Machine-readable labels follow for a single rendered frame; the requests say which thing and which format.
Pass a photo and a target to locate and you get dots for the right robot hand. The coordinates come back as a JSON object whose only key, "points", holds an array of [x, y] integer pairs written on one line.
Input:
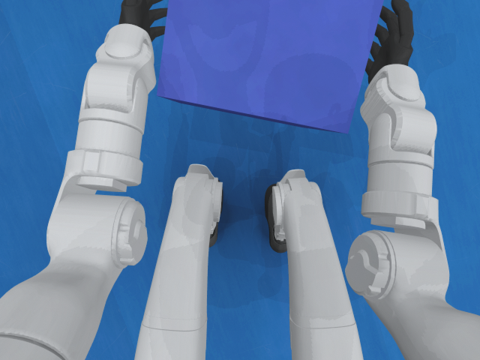
{"points": [[395, 43]]}

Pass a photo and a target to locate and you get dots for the left robot hand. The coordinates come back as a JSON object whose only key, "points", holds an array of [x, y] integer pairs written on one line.
{"points": [[136, 12]]}

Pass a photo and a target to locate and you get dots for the carton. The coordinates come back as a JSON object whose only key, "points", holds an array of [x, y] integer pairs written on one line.
{"points": [[295, 62]]}

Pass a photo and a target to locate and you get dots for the robot left upper arm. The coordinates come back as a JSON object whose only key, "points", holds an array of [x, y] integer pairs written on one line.
{"points": [[55, 315]]}

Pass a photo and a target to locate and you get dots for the left robot forearm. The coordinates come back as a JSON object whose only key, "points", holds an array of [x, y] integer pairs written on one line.
{"points": [[112, 117]]}

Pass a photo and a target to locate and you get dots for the left robot thigh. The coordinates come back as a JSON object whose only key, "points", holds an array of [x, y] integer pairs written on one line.
{"points": [[174, 324]]}

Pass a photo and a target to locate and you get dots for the right robot forearm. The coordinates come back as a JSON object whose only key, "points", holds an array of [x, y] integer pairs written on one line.
{"points": [[401, 138]]}

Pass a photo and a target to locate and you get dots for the robot right foot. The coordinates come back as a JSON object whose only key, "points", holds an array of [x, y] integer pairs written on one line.
{"points": [[279, 246]]}

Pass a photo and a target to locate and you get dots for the robot right upper arm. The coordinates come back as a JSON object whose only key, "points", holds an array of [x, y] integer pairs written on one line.
{"points": [[404, 279]]}

